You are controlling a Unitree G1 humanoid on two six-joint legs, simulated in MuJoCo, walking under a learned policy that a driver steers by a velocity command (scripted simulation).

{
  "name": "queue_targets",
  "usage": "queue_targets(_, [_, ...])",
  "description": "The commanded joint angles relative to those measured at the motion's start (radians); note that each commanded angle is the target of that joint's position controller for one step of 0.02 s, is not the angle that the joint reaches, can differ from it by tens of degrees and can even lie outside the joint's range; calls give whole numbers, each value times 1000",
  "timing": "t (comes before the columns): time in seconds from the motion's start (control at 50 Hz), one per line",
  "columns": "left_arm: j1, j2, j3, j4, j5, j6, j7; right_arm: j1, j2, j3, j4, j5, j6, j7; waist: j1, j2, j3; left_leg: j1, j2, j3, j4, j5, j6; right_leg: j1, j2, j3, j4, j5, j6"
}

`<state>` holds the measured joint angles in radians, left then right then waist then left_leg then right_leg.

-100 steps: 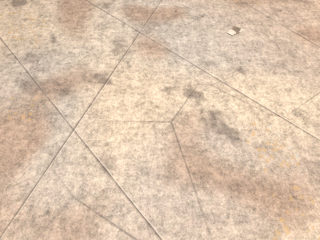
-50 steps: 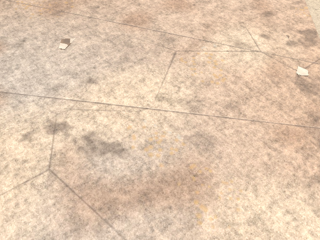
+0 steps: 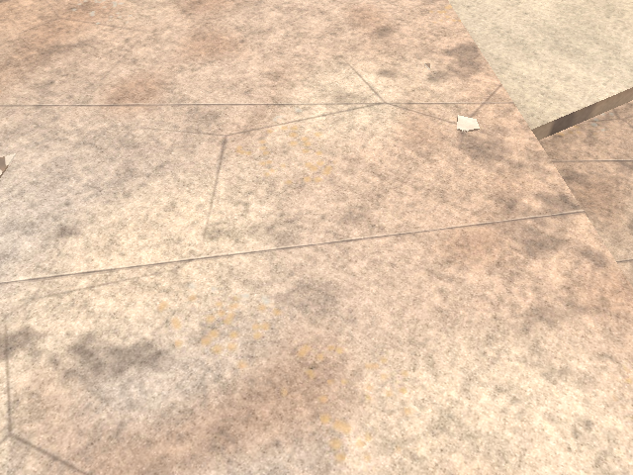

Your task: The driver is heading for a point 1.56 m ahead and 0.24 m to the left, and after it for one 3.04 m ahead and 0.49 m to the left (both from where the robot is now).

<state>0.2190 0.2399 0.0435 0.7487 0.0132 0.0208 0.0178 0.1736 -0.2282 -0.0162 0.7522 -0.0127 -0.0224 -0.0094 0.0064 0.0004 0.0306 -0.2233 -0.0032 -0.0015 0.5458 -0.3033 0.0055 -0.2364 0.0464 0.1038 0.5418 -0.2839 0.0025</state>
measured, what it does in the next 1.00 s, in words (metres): stands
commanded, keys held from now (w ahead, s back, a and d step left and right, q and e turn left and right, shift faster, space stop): no key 0.76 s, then w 0.24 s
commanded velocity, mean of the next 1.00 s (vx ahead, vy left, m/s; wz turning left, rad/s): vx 0.05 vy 0.00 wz -0.01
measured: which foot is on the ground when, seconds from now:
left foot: down 0.00-1.00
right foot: down 0.00-0.82, up 0.84-1.00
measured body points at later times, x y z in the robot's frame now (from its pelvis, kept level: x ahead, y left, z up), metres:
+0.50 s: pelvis +0.00 +0.02 +0.00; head +0.01 +0.02 +0.45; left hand +0.08 +0.28 -0.13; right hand +0.10 -0.23 -0.12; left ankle -0.01 +0.12 -0.73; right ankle +0.00 -0.12 -0.73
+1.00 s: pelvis +0.03 +0.01 +0.01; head +0.04 +0.00 +0.46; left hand +0.10 +0.27 -0.12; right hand +0.04 -0.27 -0.13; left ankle -0.01 +0.12 -0.73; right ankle +0.03 -0.12 -0.70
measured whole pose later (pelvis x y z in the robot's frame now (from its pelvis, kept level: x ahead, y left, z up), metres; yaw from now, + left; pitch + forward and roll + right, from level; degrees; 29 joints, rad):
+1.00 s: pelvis +0.03 +0.01 +0.01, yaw +0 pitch +0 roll +0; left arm 0.23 0.24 0.05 1.04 -0.03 -0.06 0.01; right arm 0.33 -0.27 -0.04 1.00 0.02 -0.05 -0.03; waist -0.03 0.03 -0.01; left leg -0.10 -0.02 -0.01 0.35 -0.25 0.04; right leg -0.36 -0.03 -0.02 0.77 -0.42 -0.02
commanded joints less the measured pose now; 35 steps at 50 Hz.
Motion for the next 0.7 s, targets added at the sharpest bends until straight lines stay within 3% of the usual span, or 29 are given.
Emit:
queue_targets(0.02, [-16,96,24,-53,-1,-13,8,-15,-114,-27,-57,1,-14,-1,-7,-11,-48,3,64,-69,-98,146,30,20,-60,60,-72,194,-17])
queue_targets(0.28, [4,92,29,28,-4,-7,28,9,-107,-20,19,5,-20,1,-4,4,-29,-10,53,-67,-131,141,35,63,-62,53,-80,222,-2])
queue_targets(0.7, [21,85,24,232,-10,-12,39,51,-117,-13,174,10,-13,-8,-11,6,0,21,49,-79,-191,143,54,67,-59,23,-129,205,20])
Velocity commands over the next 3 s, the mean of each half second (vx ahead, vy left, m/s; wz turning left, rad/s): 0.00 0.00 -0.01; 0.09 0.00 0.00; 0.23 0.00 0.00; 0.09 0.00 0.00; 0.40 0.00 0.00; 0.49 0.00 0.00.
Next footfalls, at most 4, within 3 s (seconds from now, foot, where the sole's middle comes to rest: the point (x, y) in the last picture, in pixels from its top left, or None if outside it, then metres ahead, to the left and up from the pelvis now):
1.10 right None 0.12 -0.14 -0.77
1.50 left None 0.37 0.08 -0.77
1.74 right None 0.24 -0.16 -0.77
2.58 right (394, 379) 0.73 -0.14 -0.77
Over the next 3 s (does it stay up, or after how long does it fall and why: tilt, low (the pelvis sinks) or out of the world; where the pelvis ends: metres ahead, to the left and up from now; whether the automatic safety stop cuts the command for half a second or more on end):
stays up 0.76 -0.05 0.01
